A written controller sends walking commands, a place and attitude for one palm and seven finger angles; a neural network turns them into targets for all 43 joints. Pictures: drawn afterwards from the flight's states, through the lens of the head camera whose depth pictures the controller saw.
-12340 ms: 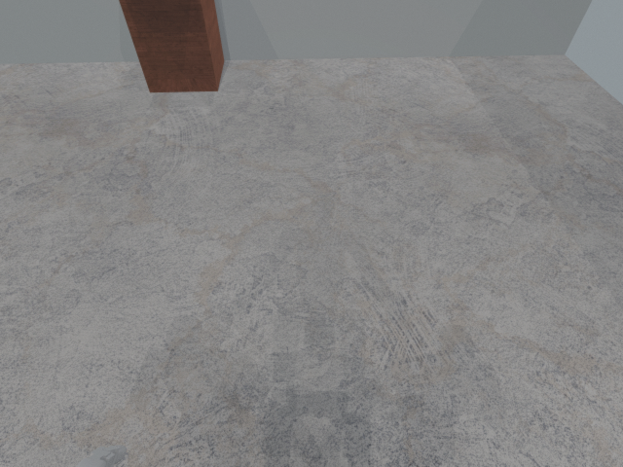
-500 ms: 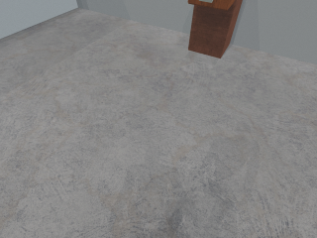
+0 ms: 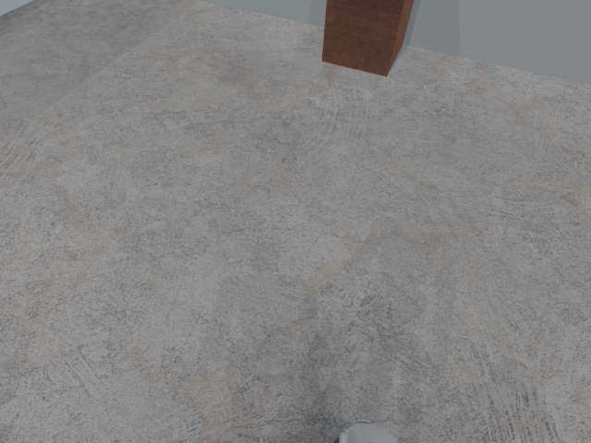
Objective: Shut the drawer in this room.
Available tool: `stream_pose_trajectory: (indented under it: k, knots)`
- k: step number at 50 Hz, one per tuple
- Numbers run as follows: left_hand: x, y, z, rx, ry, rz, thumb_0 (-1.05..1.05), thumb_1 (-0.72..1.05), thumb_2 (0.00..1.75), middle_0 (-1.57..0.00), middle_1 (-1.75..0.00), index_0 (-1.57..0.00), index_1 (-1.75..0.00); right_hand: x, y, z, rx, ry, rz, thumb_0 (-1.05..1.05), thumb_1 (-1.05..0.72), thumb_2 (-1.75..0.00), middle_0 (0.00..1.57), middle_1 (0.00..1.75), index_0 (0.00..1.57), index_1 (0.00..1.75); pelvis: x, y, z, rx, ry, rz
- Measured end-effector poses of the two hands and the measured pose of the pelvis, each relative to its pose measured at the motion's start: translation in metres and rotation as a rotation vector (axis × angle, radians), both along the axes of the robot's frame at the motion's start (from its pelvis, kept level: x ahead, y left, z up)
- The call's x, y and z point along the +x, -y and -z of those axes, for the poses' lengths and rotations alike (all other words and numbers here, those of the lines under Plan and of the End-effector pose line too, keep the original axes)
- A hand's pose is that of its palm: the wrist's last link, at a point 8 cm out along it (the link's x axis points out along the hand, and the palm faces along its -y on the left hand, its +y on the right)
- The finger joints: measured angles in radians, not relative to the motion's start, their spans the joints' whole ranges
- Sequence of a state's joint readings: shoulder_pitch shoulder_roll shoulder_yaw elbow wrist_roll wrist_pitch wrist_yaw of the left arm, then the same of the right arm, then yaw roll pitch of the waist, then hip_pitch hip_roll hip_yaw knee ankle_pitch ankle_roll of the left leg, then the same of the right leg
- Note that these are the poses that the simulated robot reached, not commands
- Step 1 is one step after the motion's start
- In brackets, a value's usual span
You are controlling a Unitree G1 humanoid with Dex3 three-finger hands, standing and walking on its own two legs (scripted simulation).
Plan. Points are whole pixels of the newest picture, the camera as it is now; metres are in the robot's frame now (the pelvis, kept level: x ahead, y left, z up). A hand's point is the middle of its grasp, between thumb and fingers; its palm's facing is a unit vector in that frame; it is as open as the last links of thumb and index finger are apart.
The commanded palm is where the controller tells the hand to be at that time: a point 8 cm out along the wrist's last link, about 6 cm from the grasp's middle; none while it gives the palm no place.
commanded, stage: stand and wait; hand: left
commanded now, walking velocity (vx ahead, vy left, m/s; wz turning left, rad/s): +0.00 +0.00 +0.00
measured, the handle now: out of the picture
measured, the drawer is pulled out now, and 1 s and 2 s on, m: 0.28 0.28 0.28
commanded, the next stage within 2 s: turn or walk to find it in 0.08 s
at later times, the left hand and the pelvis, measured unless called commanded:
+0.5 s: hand out of the picture +0.08 +0.20 -0.17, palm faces +0.20 -0.95 -0.23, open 7.3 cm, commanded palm none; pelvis +0.05 -0.01 +0.00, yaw +9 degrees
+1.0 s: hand out of the picture +0.01 +0.12 -0.18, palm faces +0.27 -0.95 -0.15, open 7.4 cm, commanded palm none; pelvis +0.05 -0.03 +0.01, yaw +12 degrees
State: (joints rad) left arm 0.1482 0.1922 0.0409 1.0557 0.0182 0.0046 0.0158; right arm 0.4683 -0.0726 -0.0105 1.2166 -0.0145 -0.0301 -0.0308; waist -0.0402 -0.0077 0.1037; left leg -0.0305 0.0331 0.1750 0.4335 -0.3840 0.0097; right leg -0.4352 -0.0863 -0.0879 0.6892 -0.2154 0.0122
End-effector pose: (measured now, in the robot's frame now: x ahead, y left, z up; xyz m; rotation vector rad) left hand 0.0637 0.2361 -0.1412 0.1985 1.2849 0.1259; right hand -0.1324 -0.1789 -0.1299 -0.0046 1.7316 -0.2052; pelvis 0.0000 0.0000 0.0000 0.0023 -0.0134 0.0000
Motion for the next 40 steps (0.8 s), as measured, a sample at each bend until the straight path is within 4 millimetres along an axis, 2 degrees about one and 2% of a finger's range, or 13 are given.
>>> stream_pose_trajectory:
  k: [3, 6, 9, 14, 17, 20, 24, 28, 32, 36, 40]
  knots:
    - [0.029, 0.012, 0.002, 0.016, 0.053, 0.007, 0.02, 0.93, 0.9, -0.2, -0.3, -0.19, -0.3, 0.019, 0.007, 0.016, 0.025, -0.002, 0.008, 0.01, -0.91, -0.9, 0.2, 0.3, 0.2, 0.3, 0.019, 0.01, 0.01, 0.001, 0.007, -0.003]
    - [0.041, 0.025, 0.0, -0.001, 0.078, 0.007, 0.01, 0.92, 0.9, -0.19, -0.3, -0.19, -0.3, 0.058, 0.02, 0.024, 0.015, 0.061, -0.005, 0.01, -0.91, -0.9, 0.2, 0.3, 0.2, 0.3, 0.028, 0.014, 0.008, -0.016, 0.007, -0.022]
    - [0.043, 0.033, 0.0, -0.023, 0.083, -0.027, 0.0, 0.92, 0.9, -0.2, -0.3, -0.2, -0.3, 0.107, 0.035, 0.024, -0.018, 0.169, -0.051, 0.01, -0.91, -0.9, 0.2, 0.3, 0.2, 0.3, 0.032, 0.014, 0.004, -0.016, 0.003, -0.043]
    - [0.04, 0.021, 0.007, -0.046, 0.103, -0.096, -0.01, 0.94, 0.9, -0.2, -0.3, -0.2, -0.3, 0.183, 0.05, 0.02, -0.077, 0.34, -0.162, 0.0, -0.91, -0.9, 0.2, 0.3, 0.2, 0.3, 0.035, 0.005, 0.007, -0.032, 0.008, -0.08]
    - [0.031, 0.009, 0.01, -0.048, 0.079, -0.137, -0.01, 0.94, 0.9, -0.2, -0.3, -0.2, -0.3, 0.216, 0.052, 0.012, -0.101, 0.414, -0.206, 0.0, -0.91, -0.9, 0.2, 0.3, 0.2, 0.3, 0.041, 0.001, 0.007, -0.019, 0.005, -0.088]
    - [0.021, -0.001, 0.005, -0.03, 0.044, -0.168, 0.0, 0.93, 0.9, -0.2, -0.3, -0.2, -0.3, 0.242, 0.053, 0.003, -0.107, 0.455, -0.249, 0.0, -0.91, -0.9, 0.2, 0.3, 0.2, 0.3, 0.047, 0.002, 0.002, -0.015, -0.01, -0.113]
    - [0.008, -0.007, -0.005, 0.007, 0.017, -0.211, 0.0, 0.92, 0.9, -0.2, -0.3, -0.2, -0.3, 0.268, 0.058, -0.001, -0.095, 0.465, -0.306, 0.0, -0.91, -0.9, 0.2, 0.3, 0.2, 0.3, 0.053, 0.008, -0.004, -0.012, -0.027, -0.148]
    - [0.0, -0.004, -0.013, 0.051, 0.001, -0.232, 0.01, 0.91, 0.9, -0.2, -0.3, -0.19, -0.3, 0.286, 0.072, 0.006, -0.076, 0.458, -0.337, 0.0, -0.91, -0.9, 0.2, 0.3, 0.2, 0.3, 0.058, 0.02, -0.003, 0.001, -0.031, -0.174]
    - [-0.012, 0.011, -0.018, 0.088, -0.007, -0.239, 0.01, 0.91, 0.9, -0.2, -0.3, -0.19, -0.3, 0.301, 0.089, 0.02, -0.054, 0.456, -0.34, 0.0, -0.91, -0.9, 0.2, 0.3, 0.2, 0.3, 0.064, 0.034, 0.002, 0.009, -0.016, -0.194]
    - [-0.029, 0.031, -0.023, 0.072, -0.043, -0.261, 0.01, 0.91, 0.9, -0.2, -0.3, -0.19, -0.3, 0.312, 0.094, 0.017, -0.044, 0.446, -0.359, 0.01, -0.91, -0.9, 0.2, 0.3, 0.2, 0.3, 0.066, 0.041, -0.004, 0.028, -0.01, -0.205]
    - [-0.046, 0.05, -0.02, 0.03, -0.089, -0.273, 0.01, 0.91, 0.9, -0.2, -0.3, -0.2, -0.3, 0.318, 0.089, 0.013, -0.03, 0.452, -0.376, 0.01, -0.91, -0.9, 0.2, 0.3, 0.2, 0.3, 0.064, 0.044, -0.007, 0.031, -0.005, -0.208]
